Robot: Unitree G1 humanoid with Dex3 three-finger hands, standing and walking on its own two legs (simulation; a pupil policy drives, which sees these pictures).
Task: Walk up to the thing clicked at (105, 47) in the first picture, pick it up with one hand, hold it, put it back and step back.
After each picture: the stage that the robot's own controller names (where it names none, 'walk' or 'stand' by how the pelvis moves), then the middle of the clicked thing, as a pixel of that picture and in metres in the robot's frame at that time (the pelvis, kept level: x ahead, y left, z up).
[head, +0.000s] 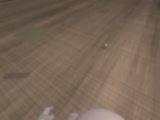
stand; (105, 46) +1.61 -0.32 -0.72
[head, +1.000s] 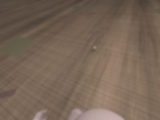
walk; (94, 49) +1.52 +0.05 -0.70
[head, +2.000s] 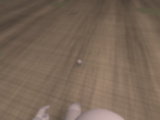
walk; (79, 63) +0.98 +0.25 -0.71
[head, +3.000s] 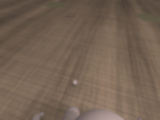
walk; (75, 83) +0.56 +0.19 -0.70
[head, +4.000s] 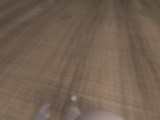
stand; (74, 99) +0.31 +0.19 -0.69
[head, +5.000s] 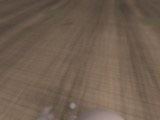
stand; (73, 106) +0.27 +0.19 -0.72
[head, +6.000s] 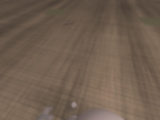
stand; (74, 105) +0.29 +0.18 -0.73
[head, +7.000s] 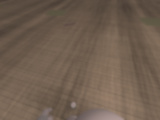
stand; (73, 105) +0.29 +0.19 -0.73
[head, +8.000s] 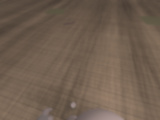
stand; (73, 105) +0.28 +0.19 -0.73
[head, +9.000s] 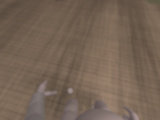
go down; (70, 91) +0.31 +0.19 -0.65
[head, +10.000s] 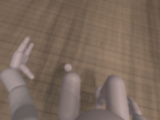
go down; (68, 68) +0.38 +0.19 -0.31
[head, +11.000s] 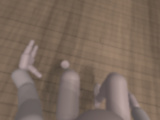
close in; (65, 65) +0.39 +0.19 -0.29
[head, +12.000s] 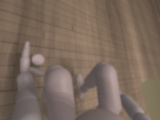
close; (37, 61) +0.39 +0.22 -0.23
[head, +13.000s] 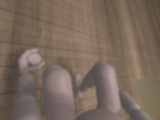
close; (34, 61) +0.38 +0.23 -0.22
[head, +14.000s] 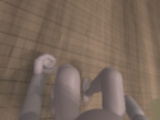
lift; (48, 63) +0.33 +0.23 -0.18
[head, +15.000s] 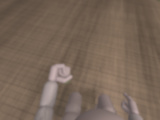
lift; (65, 75) +0.31 +0.18 +0.00
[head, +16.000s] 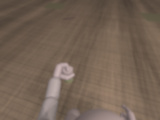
hold; (68, 74) +0.33 +0.17 +0.01
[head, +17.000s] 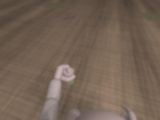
hold; (69, 76) +0.32 +0.17 +0.00
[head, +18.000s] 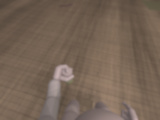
crouch; (67, 75) +0.32 +0.17 -0.04
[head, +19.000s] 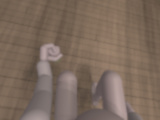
lower; (55, 54) +0.44 +0.22 -0.12
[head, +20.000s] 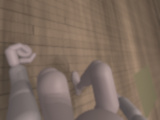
lower; (24, 55) +0.42 +0.25 -0.23
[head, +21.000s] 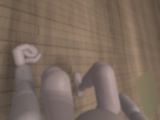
lower; (30, 55) +0.41 +0.24 -0.23
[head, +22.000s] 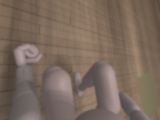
lower; (31, 54) +0.41 +0.24 -0.23
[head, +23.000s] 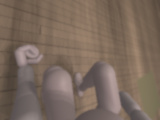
lower; (32, 55) +0.41 +0.24 -0.23
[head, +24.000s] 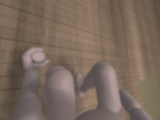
open; (37, 58) +0.39 +0.22 -0.23
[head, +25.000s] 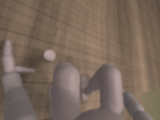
stand; (47, 56) +0.39 +0.20 -0.22
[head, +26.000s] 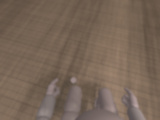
walk; (73, 81) +0.36 +0.16 -0.52
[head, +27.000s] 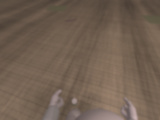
stand; (74, 102) +0.32 +0.16 -0.67
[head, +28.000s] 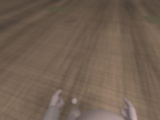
stand; (74, 102) +0.32 +0.16 -0.67
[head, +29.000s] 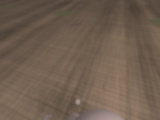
stand; (77, 102) +0.33 +0.16 -0.72
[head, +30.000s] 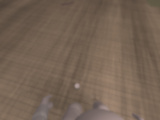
walk; (77, 86) +0.39 +0.13 -0.70
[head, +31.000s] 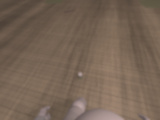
walk; (80, 75) +0.64 +0.20 -0.70
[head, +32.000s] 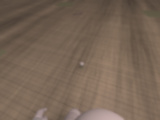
stand; (82, 65) +0.93 +0.18 -0.70
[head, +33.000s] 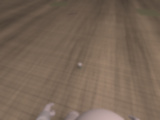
stand; (80, 66) +0.92 +0.19 -0.71
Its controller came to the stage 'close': yes
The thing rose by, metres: 0.71
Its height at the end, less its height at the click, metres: +0.00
